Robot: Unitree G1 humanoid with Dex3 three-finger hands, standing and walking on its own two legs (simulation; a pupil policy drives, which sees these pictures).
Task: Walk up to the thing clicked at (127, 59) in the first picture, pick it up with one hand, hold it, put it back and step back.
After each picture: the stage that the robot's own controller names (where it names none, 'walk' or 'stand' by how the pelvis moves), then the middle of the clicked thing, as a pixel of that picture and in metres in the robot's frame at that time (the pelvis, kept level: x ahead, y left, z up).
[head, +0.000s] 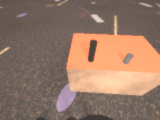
stand; (127, 58) +0.73 -0.35 -0.12
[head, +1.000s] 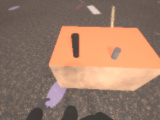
sink last; (115, 53) +0.68 -0.21 -0.08
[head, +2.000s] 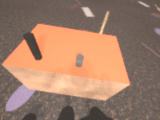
sink last; (79, 61) +0.53 +0.13 -0.08
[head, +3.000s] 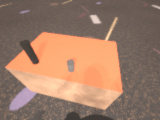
stand; (70, 66) +0.49 +0.22 -0.09
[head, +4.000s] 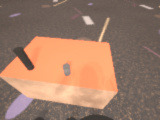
stand; (66, 69) +0.48 +0.24 -0.12
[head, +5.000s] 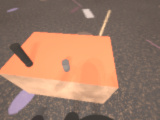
stand; (66, 65) +0.48 +0.26 -0.10
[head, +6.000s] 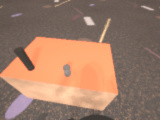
stand; (67, 70) +0.47 +0.24 -0.12
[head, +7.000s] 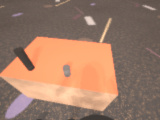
stand; (66, 71) +0.46 +0.24 -0.12
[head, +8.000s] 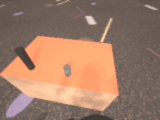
stand; (67, 70) +0.46 +0.24 -0.12
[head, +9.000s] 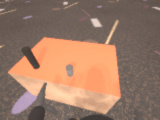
rise first; (69, 70) +0.47 +0.24 -0.12
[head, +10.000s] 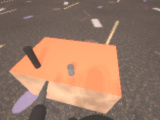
go down; (71, 70) +0.48 +0.24 -0.12
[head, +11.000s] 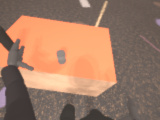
go down; (61, 57) +0.51 +0.22 -0.06
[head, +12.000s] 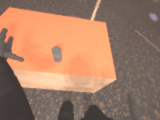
go down; (57, 54) +0.50 +0.23 -0.03
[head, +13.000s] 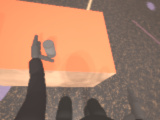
close in; (50, 49) +0.50 +0.24 +0.00
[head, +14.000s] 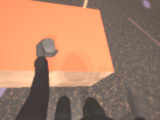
lift; (50, 48) +0.50 +0.22 +0.01
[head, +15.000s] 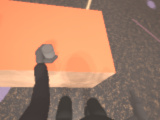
lift; (49, 53) +0.46 +0.23 +0.01
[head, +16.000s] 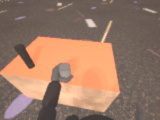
lift; (65, 72) +0.31 +0.18 +0.11
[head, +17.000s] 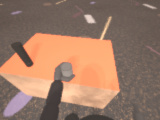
hold; (67, 72) +0.33 +0.17 +0.08
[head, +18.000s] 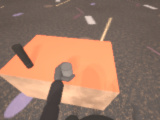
hold; (67, 72) +0.33 +0.17 +0.08
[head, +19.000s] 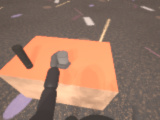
crouch; (63, 60) +0.39 +0.20 +0.13
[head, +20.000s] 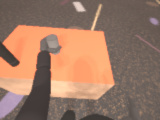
lower; (53, 44) +0.49 +0.24 +0.13
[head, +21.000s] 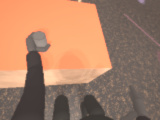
lower; (41, 42) +0.53 +0.24 +0.02
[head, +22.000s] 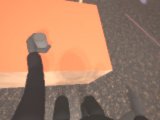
lower; (42, 43) +0.52 +0.25 +0.01
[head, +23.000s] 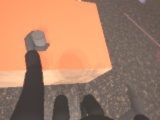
lower; (40, 41) +0.53 +0.25 +0.02
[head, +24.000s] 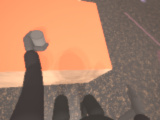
lower; (39, 41) +0.53 +0.25 +0.02
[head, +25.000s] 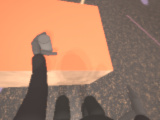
open; (46, 45) +0.52 +0.23 +0.01
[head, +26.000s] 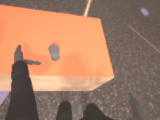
sink last; (54, 53) +0.50 +0.22 -0.02
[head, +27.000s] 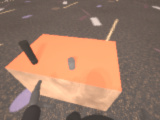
stand; (71, 63) +0.52 +0.23 -0.06
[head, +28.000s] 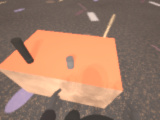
stand; (70, 62) +0.51 +0.22 -0.05
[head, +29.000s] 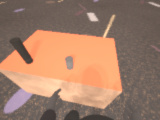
stand; (69, 63) +0.50 +0.22 -0.05
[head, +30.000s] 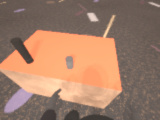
stand; (69, 62) +0.51 +0.22 -0.05
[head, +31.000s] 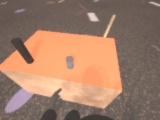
stand; (69, 62) +0.51 +0.22 -0.05
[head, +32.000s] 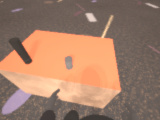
stand; (68, 63) +0.51 +0.22 -0.05
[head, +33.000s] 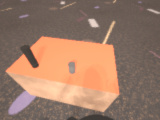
stand; (71, 67) +0.51 +0.21 -0.11
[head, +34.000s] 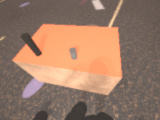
walk; (73, 53) +0.59 +0.23 -0.10
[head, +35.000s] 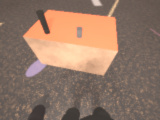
walk; (79, 32) +0.90 +0.21 -0.09
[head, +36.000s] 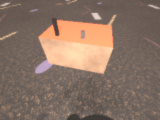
stand; (82, 34) +1.13 +0.24 -0.10
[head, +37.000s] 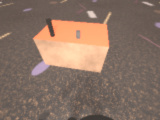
stand; (78, 34) +1.11 +0.27 -0.12
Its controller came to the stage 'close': yes
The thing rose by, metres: 0.22
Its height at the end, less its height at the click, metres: +0.00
